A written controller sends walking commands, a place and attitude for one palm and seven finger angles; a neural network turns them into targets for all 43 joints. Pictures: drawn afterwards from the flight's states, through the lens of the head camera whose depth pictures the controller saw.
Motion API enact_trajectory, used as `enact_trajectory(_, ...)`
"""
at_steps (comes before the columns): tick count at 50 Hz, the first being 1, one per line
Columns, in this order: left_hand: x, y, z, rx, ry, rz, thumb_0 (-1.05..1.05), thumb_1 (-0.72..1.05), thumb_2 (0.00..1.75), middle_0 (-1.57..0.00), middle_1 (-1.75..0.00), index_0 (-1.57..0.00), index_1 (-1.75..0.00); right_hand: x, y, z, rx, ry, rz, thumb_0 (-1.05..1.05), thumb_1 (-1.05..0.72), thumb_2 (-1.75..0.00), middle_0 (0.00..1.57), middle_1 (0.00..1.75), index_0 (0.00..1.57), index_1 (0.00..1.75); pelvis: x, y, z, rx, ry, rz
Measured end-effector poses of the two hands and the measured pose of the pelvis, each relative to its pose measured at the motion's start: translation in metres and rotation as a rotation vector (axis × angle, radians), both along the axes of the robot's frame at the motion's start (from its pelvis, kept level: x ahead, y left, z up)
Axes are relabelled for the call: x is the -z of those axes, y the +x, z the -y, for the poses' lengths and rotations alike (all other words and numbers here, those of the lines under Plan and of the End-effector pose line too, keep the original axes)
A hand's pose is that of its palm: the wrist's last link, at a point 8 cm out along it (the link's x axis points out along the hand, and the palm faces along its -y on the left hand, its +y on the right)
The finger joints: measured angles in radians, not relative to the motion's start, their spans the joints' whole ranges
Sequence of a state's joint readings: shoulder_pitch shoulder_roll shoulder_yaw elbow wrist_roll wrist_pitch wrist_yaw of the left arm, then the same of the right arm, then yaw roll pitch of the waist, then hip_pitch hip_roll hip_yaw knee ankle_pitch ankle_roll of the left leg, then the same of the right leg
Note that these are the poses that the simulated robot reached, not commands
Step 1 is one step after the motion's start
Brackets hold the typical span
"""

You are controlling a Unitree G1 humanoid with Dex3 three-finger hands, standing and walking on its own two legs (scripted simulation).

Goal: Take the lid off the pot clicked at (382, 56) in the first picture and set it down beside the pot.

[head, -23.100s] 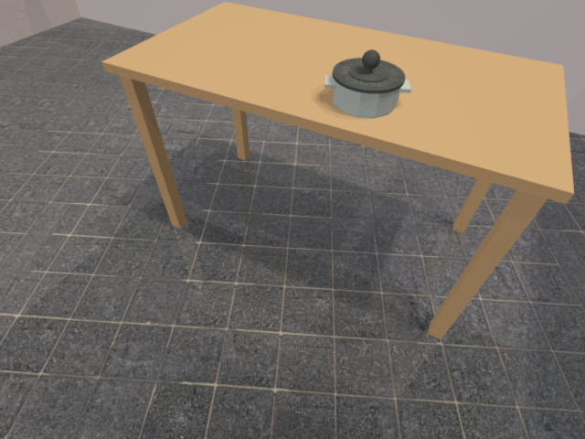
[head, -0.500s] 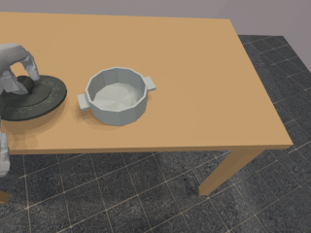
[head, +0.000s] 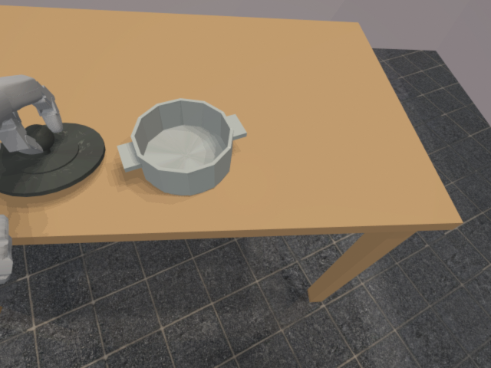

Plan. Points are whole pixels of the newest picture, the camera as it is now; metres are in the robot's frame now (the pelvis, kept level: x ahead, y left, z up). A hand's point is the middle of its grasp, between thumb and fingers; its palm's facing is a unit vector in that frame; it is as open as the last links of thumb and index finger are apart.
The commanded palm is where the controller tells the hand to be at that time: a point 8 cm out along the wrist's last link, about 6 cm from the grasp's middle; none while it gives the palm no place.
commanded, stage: lower the lid onto the table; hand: left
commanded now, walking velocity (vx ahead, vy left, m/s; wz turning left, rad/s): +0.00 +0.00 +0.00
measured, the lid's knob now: (38, 138) +0.49 +0.31 +0.07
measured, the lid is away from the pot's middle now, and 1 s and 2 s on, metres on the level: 0.24 0.24 0.25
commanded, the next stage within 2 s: open the fingers wide in 0.74 s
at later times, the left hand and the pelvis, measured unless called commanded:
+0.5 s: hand (18, 140) +0.46 +0.32 +0.10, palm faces -0.49 -0.14 -0.86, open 7.4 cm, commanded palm +0.52 +0.32 +0.14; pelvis -0.01 +0.01 -0.01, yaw -1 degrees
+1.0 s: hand (16, 145) +0.45 +0.32 +0.09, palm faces -0.41 -0.11 -0.91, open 7.5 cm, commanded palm +0.47 +0.32 +0.14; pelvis -0.02 +0.02 -0.02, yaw -1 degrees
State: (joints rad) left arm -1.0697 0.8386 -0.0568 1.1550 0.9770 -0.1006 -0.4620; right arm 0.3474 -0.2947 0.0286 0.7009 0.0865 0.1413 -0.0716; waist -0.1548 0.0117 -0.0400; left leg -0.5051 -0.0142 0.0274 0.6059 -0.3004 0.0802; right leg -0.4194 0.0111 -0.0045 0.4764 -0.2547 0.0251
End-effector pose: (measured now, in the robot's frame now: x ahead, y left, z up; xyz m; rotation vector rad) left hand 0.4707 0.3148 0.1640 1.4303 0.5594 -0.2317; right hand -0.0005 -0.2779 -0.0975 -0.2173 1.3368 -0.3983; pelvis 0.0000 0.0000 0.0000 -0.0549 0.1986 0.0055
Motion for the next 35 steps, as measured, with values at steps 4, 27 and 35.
enact_trajectory(4,0.002,0.000,-0.005,-0.008,-0.005,0.003,-0.02,0.28,0.65,-0.79,-1.01,-0.68,-0.95,0.001,-0.005,-0.002,0.004,0.001,-0.015,0.00,-0.90,-0.90,0.21,0.30,0.20,0.30,0.001,-0.001,-0.002,-0.001,-0.003,-0.009)
enact_trajectory(27,0.012,-0.003,-0.010,0.005,0.003,-0.014,0.01,0.24,0.64,-0.83,-1.05,-0.71,-1.01,0.009,-0.035,-0.009,0.035,-0.010,-0.062,0.00,-0.90,-0.90,0.21,0.30,0.20,0.30,0.014,-0.015,-0.008,0.011,-0.017,-0.053)
enact_trajectory(35,0.012,-0.003,-0.011,0.012,-0.002,-0.011,0.00,0.22,0.66,-0.83,-1.05,-0.71,-1.01,0.012,-0.041,-0.013,0.038,-0.012,-0.061,0.00,-0.90,-0.90,0.21,0.30,0.20,0.30,0.019,-0.019,-0.011,0.016,-0.022,-0.063)
